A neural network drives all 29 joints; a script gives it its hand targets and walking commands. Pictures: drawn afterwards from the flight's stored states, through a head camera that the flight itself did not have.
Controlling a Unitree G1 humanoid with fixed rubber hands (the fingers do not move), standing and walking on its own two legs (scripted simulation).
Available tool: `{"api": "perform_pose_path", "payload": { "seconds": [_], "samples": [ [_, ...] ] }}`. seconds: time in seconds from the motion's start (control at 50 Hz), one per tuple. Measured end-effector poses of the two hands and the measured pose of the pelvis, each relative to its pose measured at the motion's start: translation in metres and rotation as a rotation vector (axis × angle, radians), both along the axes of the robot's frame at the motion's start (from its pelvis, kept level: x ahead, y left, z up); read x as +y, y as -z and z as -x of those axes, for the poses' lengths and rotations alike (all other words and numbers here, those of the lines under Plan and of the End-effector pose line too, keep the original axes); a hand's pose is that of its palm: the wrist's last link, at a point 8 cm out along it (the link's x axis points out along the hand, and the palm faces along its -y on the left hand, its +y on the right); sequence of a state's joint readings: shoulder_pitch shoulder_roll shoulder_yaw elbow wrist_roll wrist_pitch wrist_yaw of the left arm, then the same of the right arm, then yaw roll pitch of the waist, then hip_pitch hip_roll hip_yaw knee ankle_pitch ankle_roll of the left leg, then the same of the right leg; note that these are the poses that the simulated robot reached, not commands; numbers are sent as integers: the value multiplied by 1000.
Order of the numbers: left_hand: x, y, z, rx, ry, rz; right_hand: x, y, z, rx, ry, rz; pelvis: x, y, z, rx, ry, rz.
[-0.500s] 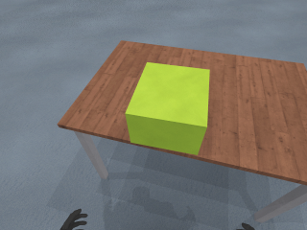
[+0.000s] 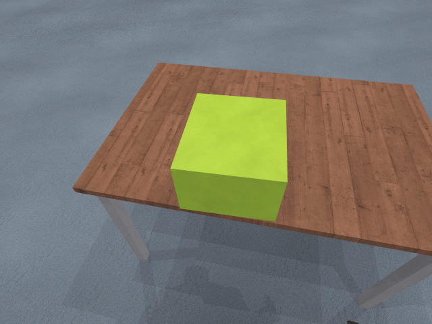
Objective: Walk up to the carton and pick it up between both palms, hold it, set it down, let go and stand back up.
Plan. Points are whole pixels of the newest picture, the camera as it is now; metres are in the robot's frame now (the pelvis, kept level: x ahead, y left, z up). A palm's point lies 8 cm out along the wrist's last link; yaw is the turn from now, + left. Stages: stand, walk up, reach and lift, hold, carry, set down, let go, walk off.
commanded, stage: walk up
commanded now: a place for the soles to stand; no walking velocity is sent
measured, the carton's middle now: (233, 153) +0.53 -0.03 -0.05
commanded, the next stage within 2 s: none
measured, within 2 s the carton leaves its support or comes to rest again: neither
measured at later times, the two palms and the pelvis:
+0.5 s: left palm (105, 290) +0.20 +0.26 -0.12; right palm out of the picture +0.09 -0.23 -0.13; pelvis +0.07 +0.03 -0.01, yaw -14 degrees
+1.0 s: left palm (115, 279) +0.22 +0.24 -0.12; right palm out of the picture +0.01 -0.20 -0.13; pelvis +0.06 +0.04 +0.00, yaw -18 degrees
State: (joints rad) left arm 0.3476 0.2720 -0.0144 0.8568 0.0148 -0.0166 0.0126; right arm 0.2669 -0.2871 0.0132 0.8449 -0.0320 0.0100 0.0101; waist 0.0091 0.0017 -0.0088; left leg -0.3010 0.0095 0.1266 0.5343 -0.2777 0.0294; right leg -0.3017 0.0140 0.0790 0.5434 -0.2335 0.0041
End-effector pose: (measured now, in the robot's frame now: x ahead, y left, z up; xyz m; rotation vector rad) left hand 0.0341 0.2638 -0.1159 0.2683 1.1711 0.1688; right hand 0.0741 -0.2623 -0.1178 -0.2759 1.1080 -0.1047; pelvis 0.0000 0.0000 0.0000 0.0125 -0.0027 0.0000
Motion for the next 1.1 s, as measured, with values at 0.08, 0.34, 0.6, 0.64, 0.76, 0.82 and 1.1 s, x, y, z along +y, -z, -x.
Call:
{"api": "perform_pose_path", "payload": {
  "seconds": [0.08, 0.34, 0.6, 0.64, 0.76, 0.82, 1.1],
  "samples": [
    [9, 2, -14, 17, 30, -4, 6, 3, 7, 7, 54, 4, 9, 2, -11, 6, 41, 0],
    [2, 2, -104, -30, 182, -2, 22, 12, -4, 41, 172, -16, 22, 6, -55, 24, 179, 3],
    [-10, 7, -188, -138, 309, 21, 29, 14, -6, 38, 276, -1, 37, 14, -73, 7, 260, 14],
    [-3, 10, -188, -131, 307, 14, 31, 15, -4, 38, 280, 4, 40, 16, -73, 9, 269, 17],
    [13, 13, -185, -79, 323, -9, 44, 10, 5, 17, 316, 0, 50, 14, -72, -3, 294, 3],
    [4, 10, -189, -78, 355, 1, 51, 9, 20, 41, 341, -11, 51, 9, -71, -12, 313, 8],
    [-25, 4, -177, -55, 388, 38, 56, 14, 83, 168, 385, -59, 35, 0, -59, -29, 311, -5]
  ]
}}
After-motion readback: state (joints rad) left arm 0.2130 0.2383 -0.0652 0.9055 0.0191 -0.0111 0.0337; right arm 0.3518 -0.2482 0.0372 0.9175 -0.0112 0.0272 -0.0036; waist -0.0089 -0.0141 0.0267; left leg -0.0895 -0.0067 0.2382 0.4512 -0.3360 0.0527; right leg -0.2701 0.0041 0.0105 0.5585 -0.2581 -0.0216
